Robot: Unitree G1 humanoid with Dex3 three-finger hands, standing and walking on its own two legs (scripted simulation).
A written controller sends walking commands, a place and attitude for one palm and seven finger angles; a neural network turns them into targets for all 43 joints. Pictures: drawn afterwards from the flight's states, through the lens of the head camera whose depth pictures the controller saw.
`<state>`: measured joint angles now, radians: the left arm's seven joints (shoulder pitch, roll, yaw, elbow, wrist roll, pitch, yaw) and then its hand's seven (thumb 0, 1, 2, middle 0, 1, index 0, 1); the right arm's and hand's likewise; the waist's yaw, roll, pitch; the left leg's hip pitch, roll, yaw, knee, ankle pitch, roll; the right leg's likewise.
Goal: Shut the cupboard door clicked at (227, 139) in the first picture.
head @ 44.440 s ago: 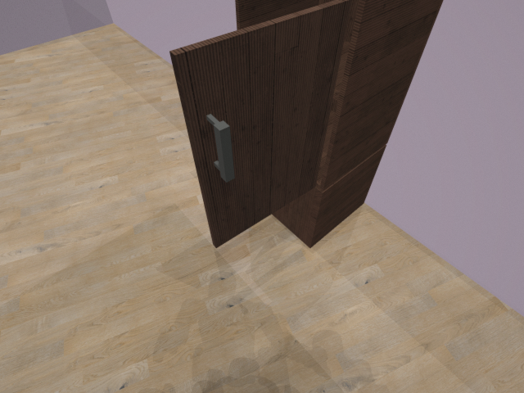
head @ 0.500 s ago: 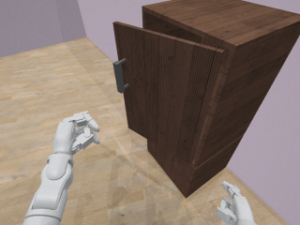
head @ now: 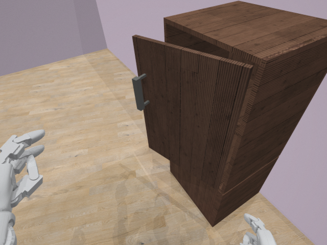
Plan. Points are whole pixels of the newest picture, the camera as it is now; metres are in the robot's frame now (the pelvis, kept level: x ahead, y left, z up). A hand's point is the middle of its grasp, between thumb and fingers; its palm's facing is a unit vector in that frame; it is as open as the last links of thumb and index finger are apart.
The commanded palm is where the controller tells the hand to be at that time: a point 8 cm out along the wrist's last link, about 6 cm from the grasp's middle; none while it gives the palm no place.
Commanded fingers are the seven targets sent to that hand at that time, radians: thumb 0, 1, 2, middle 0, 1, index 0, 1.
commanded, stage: draw the hand back to the body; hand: left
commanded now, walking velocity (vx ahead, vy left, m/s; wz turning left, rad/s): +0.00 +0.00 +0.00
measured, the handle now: (142, 92) +0.65 +0.17 +0.04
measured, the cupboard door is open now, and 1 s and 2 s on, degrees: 19 19 19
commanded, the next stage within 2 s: step back with the hand held close in 0.38 s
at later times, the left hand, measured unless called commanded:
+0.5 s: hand (41, 177) +0.18 +0.26 +0.16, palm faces +0.46 -0.79 -0.40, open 7.4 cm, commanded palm +0.14 +0.29 +0.17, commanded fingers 0.00 0.90 0.90 -0.20 -0.30 -0.20 -0.30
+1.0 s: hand (15, 190) +0.16 +0.29 +0.16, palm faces +0.39 -0.77 -0.50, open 7.4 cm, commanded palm +0.10 +0.32 +0.17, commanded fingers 0.00 0.90 0.90 -0.20 -0.30 -0.20 -0.30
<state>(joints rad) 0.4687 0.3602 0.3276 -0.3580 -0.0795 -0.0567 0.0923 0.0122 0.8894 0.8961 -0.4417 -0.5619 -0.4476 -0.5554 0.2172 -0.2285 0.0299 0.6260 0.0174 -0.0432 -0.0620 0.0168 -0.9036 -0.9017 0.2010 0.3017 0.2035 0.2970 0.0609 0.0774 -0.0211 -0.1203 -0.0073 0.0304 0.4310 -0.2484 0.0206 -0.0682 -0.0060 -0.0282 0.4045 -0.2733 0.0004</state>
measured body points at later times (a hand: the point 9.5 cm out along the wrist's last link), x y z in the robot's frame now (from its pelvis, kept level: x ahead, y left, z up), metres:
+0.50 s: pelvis +0.00 -0.01 +0.00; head -0.03 -0.04 +0.45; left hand +0.15 +0.30 +0.18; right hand +0.19 -0.23 -0.08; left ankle -0.01 +0.10 -0.74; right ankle -0.03 -0.12 -0.74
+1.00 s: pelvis -0.05 +0.02 -0.01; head -0.05 +0.02 +0.44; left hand +0.13 +0.33 +0.19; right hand +0.13 -0.22 -0.08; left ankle -0.01 +0.10 -0.74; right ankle -0.03 -0.12 -0.74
